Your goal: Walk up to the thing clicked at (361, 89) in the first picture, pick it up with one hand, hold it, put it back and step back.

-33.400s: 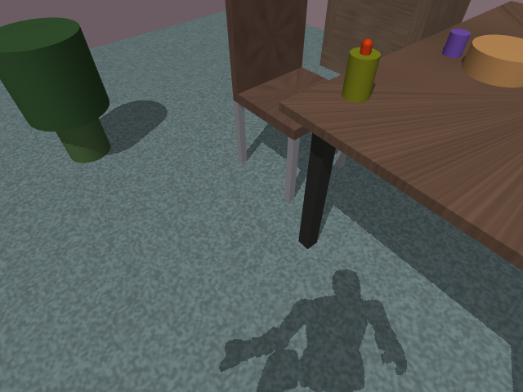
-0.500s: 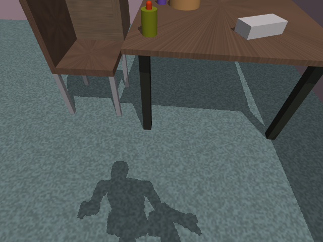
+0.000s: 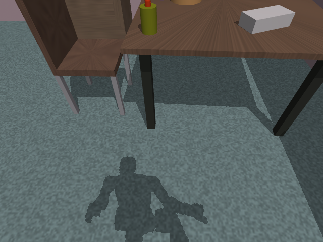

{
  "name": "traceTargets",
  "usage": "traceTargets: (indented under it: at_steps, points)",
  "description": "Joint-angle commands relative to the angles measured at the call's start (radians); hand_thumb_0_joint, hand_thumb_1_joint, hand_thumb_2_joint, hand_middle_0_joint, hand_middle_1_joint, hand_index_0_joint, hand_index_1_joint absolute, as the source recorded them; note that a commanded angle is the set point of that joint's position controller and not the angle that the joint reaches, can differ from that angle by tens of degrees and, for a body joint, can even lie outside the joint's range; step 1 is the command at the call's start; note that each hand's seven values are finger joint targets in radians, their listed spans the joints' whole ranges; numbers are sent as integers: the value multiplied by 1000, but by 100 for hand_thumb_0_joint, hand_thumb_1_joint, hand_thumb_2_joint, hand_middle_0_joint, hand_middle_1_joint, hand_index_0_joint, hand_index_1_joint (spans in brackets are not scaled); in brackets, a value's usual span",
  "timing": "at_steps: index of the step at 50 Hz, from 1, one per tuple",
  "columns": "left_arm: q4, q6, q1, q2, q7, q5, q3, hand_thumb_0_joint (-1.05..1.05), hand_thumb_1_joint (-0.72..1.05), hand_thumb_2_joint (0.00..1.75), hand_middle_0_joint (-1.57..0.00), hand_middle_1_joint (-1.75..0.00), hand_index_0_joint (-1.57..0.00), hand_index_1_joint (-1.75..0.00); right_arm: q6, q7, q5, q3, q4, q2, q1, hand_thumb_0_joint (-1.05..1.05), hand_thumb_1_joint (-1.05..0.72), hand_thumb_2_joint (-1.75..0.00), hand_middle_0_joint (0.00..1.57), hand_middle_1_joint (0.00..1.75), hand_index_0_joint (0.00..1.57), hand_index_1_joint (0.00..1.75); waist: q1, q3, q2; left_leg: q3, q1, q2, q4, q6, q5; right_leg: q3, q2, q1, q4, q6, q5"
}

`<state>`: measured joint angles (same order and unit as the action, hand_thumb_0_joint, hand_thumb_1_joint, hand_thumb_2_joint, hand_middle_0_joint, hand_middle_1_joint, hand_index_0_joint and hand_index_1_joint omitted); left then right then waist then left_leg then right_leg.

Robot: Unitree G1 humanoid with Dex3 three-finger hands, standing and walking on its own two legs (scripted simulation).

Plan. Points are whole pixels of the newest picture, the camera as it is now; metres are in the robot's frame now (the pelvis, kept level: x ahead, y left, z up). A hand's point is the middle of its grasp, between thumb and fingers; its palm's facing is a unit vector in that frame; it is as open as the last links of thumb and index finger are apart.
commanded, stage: step back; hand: left
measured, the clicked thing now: (148, 15) +1.16 +0.13 +0.06
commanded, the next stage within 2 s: stand in 0.34 s
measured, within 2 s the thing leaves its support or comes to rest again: neither
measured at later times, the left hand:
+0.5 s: hand out of the picture +0.13 +0.25 -0.13, palm faces -0.05 -0.94 -0.35, open 7.4 cm
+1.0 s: hand out of the picture +0.08 +0.23 -0.13, palm faces -0.07 -0.94 -0.34, open 7.4 cm
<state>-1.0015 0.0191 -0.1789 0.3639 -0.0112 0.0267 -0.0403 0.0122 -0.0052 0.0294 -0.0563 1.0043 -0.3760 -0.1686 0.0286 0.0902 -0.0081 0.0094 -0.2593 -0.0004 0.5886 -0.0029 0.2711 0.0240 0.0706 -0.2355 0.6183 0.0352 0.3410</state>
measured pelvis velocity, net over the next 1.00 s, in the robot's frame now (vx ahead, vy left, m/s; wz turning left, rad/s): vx -0.01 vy -0.02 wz -0.03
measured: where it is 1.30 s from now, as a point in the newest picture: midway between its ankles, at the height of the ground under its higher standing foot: outside the picture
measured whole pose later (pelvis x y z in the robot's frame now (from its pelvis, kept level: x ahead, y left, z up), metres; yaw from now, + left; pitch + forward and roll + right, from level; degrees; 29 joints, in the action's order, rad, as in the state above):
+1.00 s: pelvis -0.01 -0.02 +0.02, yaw -2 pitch -3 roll +0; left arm -1.13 0.02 -0.11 0.35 -0.01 0.02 0.00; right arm 0.00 -0.02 0.02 -0.01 1.15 -0.35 -0.11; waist -0.01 0.05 -0.01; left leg 0.02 -0.11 -0.05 0.32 0.03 0.15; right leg 0.01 0.02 -0.09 0.32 0.01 0.17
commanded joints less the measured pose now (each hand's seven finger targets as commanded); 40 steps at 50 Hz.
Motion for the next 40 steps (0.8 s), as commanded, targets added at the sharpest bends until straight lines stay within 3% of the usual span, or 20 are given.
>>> traceTargets:
  at_steps: [1,2,3,4,5,6,8,11,15,16,17,22,27,34,36,40]
  points:
    - [77,5,67,195,23,-33,-39,0,90,90,-20,-30,-20,-30,25,19,-8,-45,-58,-265,74,0,-90,-90,20,30,20,30,1,-149,-45,-258,9,-258,-212,-155,-162,-11,-38,31,-2,-47,1]
    - [51,5,54,195,26,-25,-34,0,90,90,-20,-30,-20,-30,21,14,-9,-41,-56,-251,125,0,-90,-90,20,30,20,30,12,-117,-58,-249,-46,-256,-213,-151,-122,-19,-27,86,-56,-53,22]
    - [41,12,54,199,25,-22,-33,0,90,90,-20,-30,-20,-30,18,12,-9,-29,-47,-224,137,0,-90,-90,20,30,20,30,21,-118,-40,-189,-29,-217,-197,-110,-182,-37,-5,113,-116,-56,-61]
    - [32,19,51,209,26,-19,-36,0,90,90,-20,-30,-20,-30,19,12,-10,-20,-48,-204,150,0,-90,-90,20,30,20,30,21,-128,-45,-134,3,-173,-162,-73,-261,-58,20,118,-137,-62,-201]
    - [28,24,59,227,27,-20,-43,0,90,90,-20,-30,-20,-30,21,17,-12,-17,-37,-191,123,0,-90,-90,20,30,20,30,0,-149,-36,-96,26,-139,-127,-48,-367,-79,37,138,-133,-72,-336]
    - [25,24,68,231,28,-25,-42,0,90,90,-20,-30,-20,-30,22,19,-14,-17,-26,-190,108,0,-90,-90,20,30,20,30,-10,-146,-46,-80,36,-116,-114,-31,-398,-87,46,135,-127,-73,-398]
    - [21,21,92,224,32,-27,-38,0,90,90,-20,-30,-20,-30,20,21,-18,-19,1,-190,100,0,-90,-90,20,30,20,30,-19,-180,-61,-71,99,-126,-120,-28,-502,-67,46,136,-113,-73,-444]
    - [12,13,104,212,35,-24,-29,0,90,90,-20,-30,-20,-30,15,22,-19,-22,10,-191,133,0,-90,-90,20,30,20,30,-14,-182,-75,-78,140,-149,-146,-44,-540,-40,28,111,-123,-61,-398]
    - [-10,9,127,211,34,-20,-26,0,90,90,-20,-30,-20,-30,11,22,-19,-21,16,-178,174,0,-90,-90,20,30,20,30,-14,-164,-45,-80,117,-150,-187,-38,-429,-47,32,135,-154,-55,-372]
    - [-7,10,131,214,33,-18,-26,0,90,90,-20,-30,-20,-30,11,21,-19,-21,19,-178,172,0,-90,-90,20,30,20,30,-15,-169,-30,-71,119,-146,-188,-36,-428,-53,38,148,-162,-55,-388]
    - [-27,8,118,178,26,-23,-9,0,90,90,-20,-30,-20,-30,18,17,-22,-10,20,-182,146,0,-90,-90,20,30,20,30,-21,-172,-13,-98,136,-144,-225,-33,-407,-72,43,161,-198,-47,-386]
    - [-37,17,147,196,24,-21,-3,0,90,90,-20,-30,-20,-30,22,10,-24,-10,36,-176,168,0,-90,-90,20,30,20,30,-33,-177,13,-75,214,-138,-237,-17,-438,-82,64,160,-255,-46,-451]
    - [-48,20,161,205,21,-19,-2,0,90,90,-20,-30,-20,-30,18,4,-23,-3,44,-168,185,0,-90,-90,20,30,20,30,-34,-134,17,-68,197,-131,-281,-9,-314,-93,68,147,-314,-43,-357]
    - [-57,25,153,208,21,-18,-2,0,90,90,-20,-30,-20,-30,19,3,-22,-2,60,-175,173,0,-90,-90,20,30,20,30,-37,-141,14,-58,222,-136,-296,-2,-292,-99,69,146,-337,-46,-362]
    - [-59,23,150,204,20,-18,-1,0,90,90,-20,-30,-20,-30,18,3,-21,1,65,-175,168,0,-90,-90,20,30,20,30,-36,-109,5,-57,195,-129,-310,4,-218,-107,66,126,-357,-45,-292]
    - [-63,25,141,209,20,-17,-1,0,90,90,-20,-30,-20,-30,15,1,-21,3,69,-172,155,0,-90,-90,20,30,20,30,-38,-107,23,-59,189,-129,-310,-1,-189,-111,67,120,-370,-46,-269]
